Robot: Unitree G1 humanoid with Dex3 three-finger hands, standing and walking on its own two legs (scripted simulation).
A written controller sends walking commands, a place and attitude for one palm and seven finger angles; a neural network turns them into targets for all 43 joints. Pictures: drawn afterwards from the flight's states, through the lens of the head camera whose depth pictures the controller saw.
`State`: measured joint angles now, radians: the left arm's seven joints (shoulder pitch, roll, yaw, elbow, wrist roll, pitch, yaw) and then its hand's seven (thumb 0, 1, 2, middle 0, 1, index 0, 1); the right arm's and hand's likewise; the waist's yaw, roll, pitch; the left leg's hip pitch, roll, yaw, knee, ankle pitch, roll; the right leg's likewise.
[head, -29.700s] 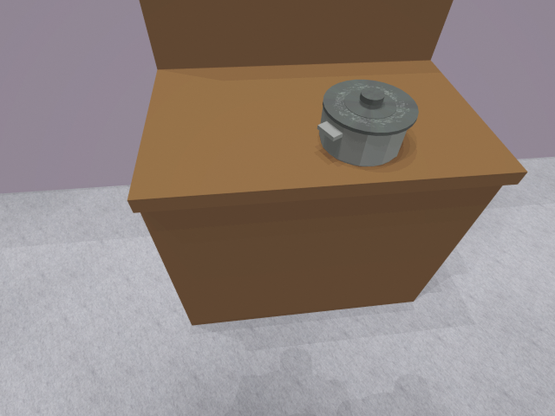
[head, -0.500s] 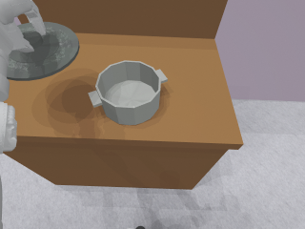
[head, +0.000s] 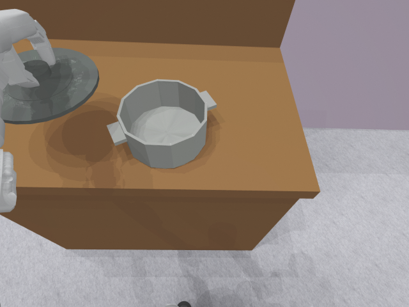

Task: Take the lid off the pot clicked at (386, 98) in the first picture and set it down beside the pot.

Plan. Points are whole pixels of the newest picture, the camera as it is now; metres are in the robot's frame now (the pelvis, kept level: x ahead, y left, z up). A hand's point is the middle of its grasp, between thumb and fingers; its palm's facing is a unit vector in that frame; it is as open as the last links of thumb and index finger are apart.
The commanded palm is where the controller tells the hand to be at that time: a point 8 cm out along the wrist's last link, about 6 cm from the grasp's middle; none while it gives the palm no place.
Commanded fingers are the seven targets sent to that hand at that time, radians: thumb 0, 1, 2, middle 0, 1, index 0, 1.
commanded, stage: lower the lid onto the table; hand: left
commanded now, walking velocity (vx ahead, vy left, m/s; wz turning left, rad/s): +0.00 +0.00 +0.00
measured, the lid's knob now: (34, 71) +0.51 +0.29 +0.16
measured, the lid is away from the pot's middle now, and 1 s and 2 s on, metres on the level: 0.22 0.24 0.23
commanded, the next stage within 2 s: none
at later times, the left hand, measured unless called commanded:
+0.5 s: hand (13, 93) +0.46 +0.31 +0.16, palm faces -0.41 -0.13 -0.90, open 8.3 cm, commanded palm +0.49 +0.31 +0.23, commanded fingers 0.00 0.56 1.05 -0.87 -1.10 -0.77 -1.05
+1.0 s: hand (26, 98) +0.47 +0.31 +0.13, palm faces -0.43 -0.10 -0.90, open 8.3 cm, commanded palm +0.50 +0.30 +0.20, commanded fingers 0.00 0.56 1.05 -0.87 -1.10 -0.77 -1.05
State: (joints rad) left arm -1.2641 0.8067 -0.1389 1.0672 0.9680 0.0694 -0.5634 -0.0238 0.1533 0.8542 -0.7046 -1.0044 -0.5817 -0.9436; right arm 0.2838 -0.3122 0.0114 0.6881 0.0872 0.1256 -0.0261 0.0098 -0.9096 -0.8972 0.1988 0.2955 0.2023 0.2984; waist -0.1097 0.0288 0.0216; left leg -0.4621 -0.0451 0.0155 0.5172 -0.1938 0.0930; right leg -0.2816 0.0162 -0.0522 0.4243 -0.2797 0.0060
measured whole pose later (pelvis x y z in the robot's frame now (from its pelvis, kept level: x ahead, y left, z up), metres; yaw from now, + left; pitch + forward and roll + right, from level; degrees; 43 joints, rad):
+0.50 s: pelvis -0.01 +0.01 +0.00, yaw +0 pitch +8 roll -3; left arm -1.17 0.81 -0.14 1.05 0.94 0.00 -0.55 -0.02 0.16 0.85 -0.70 -1.01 -0.58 -0.94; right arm 0.27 -0.31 0.01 0.69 0.09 0.15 -0.03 0.01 -0.91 -0.90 0.20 0.30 0.20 0.30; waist -0.09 0.02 0.01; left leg -0.50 -0.04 0.01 0.55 -0.20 0.10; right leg -0.31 0.02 -0.06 0.45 -0.28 0.01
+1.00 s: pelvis -0.01 +0.03 -0.01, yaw -1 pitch +10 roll -4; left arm -1.17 0.78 -0.13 1.08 0.96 -0.06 -0.49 -0.03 0.16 0.85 -0.70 -1.00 -0.58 -0.94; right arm 0.34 -0.30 0.00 0.70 0.07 0.13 -0.03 0.01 -0.91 -0.90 0.20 0.30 0.20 0.30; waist -0.11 0.03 0.00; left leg -0.55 -0.06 0.03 0.58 -0.21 0.13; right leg -0.37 0.01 -0.04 0.48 -0.29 0.00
